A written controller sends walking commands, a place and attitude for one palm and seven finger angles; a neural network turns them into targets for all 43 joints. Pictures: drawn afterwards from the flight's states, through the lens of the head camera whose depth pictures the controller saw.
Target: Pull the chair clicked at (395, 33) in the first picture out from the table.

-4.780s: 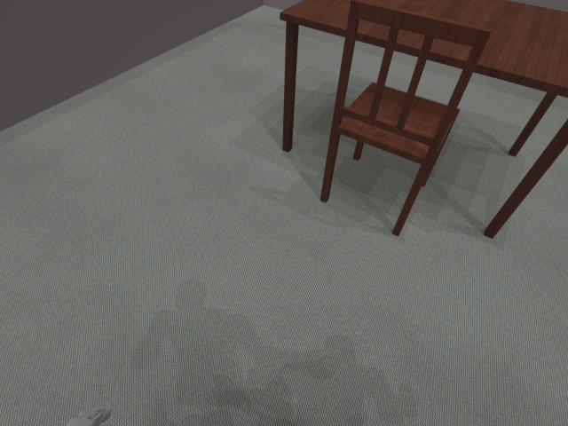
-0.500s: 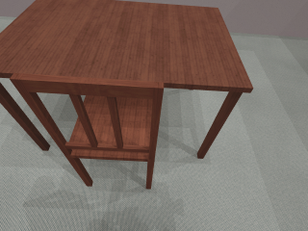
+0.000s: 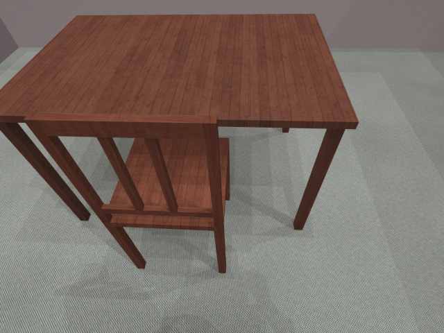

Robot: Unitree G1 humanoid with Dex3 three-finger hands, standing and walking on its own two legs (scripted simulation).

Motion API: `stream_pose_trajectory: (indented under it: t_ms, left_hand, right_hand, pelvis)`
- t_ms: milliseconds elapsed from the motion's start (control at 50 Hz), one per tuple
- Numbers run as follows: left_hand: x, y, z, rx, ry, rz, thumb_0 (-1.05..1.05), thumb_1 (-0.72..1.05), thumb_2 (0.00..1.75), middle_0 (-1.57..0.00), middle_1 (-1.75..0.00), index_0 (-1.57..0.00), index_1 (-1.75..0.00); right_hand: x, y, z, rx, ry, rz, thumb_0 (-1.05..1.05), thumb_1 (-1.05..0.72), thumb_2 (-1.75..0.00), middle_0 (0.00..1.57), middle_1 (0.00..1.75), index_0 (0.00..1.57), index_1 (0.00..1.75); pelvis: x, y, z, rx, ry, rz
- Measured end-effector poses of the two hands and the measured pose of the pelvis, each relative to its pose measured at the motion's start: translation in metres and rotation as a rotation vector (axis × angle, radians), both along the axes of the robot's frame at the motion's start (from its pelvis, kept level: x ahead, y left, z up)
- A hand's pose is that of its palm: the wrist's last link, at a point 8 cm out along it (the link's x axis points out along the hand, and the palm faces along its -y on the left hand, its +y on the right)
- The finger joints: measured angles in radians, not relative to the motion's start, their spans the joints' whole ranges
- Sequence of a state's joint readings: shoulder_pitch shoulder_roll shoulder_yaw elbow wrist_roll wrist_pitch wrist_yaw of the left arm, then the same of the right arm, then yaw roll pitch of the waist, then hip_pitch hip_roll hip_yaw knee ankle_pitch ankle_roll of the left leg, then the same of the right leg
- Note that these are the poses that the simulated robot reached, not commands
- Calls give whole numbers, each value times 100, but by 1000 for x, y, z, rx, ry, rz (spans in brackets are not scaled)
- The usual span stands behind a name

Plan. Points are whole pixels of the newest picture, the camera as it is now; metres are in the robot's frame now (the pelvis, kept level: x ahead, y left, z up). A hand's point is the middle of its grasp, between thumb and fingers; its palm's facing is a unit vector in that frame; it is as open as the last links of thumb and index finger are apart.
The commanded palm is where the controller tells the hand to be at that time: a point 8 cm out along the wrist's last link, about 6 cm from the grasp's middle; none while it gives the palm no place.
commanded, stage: come to a stop and stand still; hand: left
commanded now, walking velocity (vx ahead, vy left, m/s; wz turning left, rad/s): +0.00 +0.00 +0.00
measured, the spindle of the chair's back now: (124, 176) +0.49 +0.31 -0.09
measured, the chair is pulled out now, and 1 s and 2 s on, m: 0.00 0.00 0.00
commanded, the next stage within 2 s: look again from close up in 0.42 s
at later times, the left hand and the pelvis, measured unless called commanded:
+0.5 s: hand out of the picture -0.02 +0.20 -0.18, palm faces +0.01 -0.99 -0.17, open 7.4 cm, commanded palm none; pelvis +0.00 +0.04 +0.00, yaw -1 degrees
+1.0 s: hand out of the picture +0.05 +0.22 -0.18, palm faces -0.01 -0.97 -0.23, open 7.4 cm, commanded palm none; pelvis -0.01 +0.03 -0.01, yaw -1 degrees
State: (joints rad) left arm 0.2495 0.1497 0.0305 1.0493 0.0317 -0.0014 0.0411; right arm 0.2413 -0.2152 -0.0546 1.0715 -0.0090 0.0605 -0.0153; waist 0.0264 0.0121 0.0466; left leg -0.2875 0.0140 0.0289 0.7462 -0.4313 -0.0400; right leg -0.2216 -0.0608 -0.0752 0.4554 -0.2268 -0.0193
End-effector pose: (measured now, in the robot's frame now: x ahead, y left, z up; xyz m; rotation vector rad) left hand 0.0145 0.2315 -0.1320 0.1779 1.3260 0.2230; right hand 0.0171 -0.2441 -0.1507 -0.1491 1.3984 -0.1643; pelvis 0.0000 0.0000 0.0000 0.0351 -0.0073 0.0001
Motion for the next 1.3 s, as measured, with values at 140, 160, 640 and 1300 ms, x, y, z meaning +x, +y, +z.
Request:
stream_pose_trajectory:
  t_ms: [140, 160, 640, 1300]
  left_hand:
    - [-18, 33, -19, -23, 45, 20, 1, 91, 90, -20, -30, -20, -30]
    - [-20, 36, -20, -27, 49, 19, 1, 91, 90, -20, -30, -20, -30]
    - [-18, 28, -18, -49, 64, -74, 1, 91, 90, -20, -30, -20, -30]
    - [-37, 38, -20, -53, 34, -77, 1, 91, 90, -20, -30, -20, -30]
  right_hand:
    - [-2, 33, 2, -23, -56, 23, 0, -91, -90, 19, 30, 20, 29]
    - [-3, 39, 3, -18, -57, 25, 0, -91, -90, 19, 30, 20, 29]
    - [-25, 57, -1, 16, -41, -30, 1, -91, -90, 20, 30, 20, 30]
    - [-53, 64, 2, 14, -24, -39, 0, -91, -90, 19, 30, 20, 30]
  pelvis:
    - [-11, 25, -9, -32, -2, 2]
    - [-11, 28, -8, -29, -4, -1]
    - [-2, 34, -8, -30, -5, -13]
    - [-28, 43, -6, -37, -39, -28]
